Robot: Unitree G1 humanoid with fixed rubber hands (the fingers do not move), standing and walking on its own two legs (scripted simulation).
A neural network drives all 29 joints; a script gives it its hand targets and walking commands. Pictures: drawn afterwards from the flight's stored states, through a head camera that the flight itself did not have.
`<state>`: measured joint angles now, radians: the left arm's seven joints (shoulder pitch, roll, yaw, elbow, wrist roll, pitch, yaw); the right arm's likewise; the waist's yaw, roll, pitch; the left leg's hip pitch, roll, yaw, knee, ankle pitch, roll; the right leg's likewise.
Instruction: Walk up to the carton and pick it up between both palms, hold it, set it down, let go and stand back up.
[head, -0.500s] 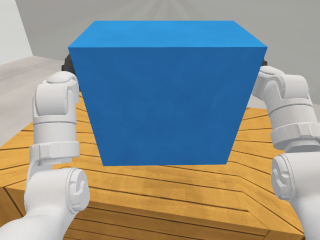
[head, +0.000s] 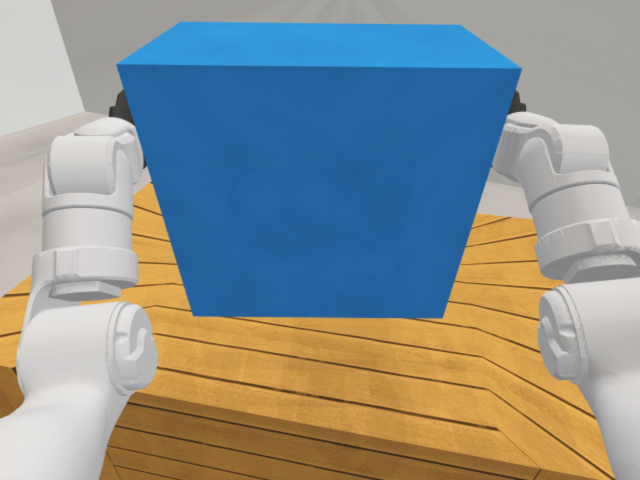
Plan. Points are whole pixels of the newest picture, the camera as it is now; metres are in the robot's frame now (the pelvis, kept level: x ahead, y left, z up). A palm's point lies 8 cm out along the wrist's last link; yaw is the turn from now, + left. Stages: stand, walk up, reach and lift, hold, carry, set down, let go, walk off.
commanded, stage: hold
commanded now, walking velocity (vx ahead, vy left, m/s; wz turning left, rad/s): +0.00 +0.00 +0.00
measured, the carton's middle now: (319, 178) +0.38 +0.01 +0.28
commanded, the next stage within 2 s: none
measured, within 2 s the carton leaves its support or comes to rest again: neither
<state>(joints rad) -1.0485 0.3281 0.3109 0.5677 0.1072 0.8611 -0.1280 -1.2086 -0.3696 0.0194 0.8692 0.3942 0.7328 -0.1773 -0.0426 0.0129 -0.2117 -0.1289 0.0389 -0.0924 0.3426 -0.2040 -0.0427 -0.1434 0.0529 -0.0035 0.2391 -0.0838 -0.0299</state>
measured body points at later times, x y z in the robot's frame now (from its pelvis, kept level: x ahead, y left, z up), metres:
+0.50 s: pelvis +0.00 +0.02 +0.00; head -0.08 +0.03 +0.44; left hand +0.39 +0.21 +0.31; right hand +0.39 -0.20 +0.33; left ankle -0.01 +0.15 -0.75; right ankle +0.03 -0.10 -0.75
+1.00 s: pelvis +0.00 +0.00 +0.00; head -0.09 +0.01 +0.44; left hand +0.38 +0.22 +0.33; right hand +0.38 -0.19 +0.34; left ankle -0.01 +0.15 -0.75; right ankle +0.03 -0.10 -0.75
